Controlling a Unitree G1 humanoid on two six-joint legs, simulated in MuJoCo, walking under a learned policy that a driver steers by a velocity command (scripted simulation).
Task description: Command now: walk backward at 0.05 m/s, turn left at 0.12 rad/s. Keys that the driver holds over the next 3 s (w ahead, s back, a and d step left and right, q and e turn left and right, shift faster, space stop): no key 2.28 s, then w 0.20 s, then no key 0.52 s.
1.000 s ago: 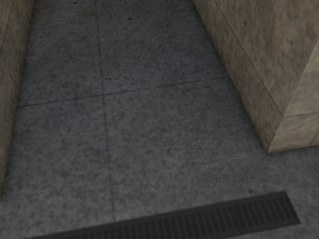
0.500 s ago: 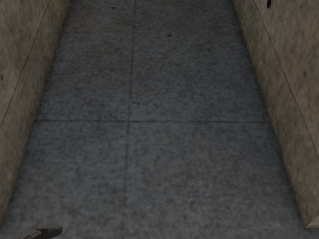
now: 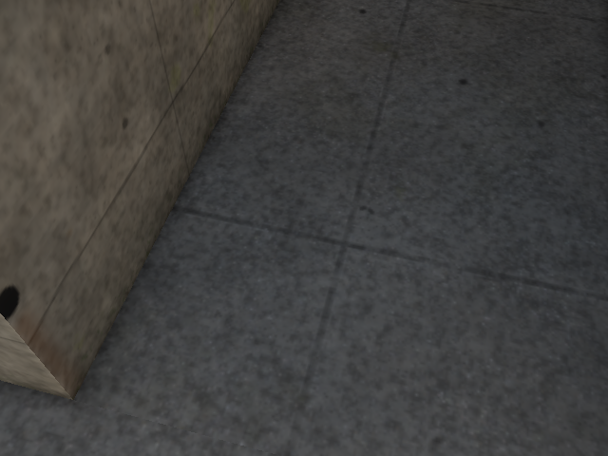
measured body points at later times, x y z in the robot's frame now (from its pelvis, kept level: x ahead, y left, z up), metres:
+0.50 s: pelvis -0.04 +0.01 +0.01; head -0.03 +0.01 +0.46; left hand +0.02 +0.29 -0.13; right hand +0.09 -0.25 -0.11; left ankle -0.01 +0.13 -0.73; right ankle -0.06 -0.13 -0.73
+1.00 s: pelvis -0.05 +0.00 +0.00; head -0.04 +0.00 +0.45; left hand +0.00 +0.25 -0.14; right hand +0.02 -0.26 -0.13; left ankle -0.01 +0.13 -0.73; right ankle -0.06 -0.13 -0.73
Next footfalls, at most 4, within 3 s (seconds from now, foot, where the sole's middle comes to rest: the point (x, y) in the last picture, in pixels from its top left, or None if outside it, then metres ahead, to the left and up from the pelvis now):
0.04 left None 0.03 0.13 -0.77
0.36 right None -0.02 -0.13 -0.77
2.84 right None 0.15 -0.10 -0.77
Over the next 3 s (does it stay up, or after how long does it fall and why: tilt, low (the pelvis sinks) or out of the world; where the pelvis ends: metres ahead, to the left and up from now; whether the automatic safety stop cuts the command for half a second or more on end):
stays up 0.10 0.00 0.00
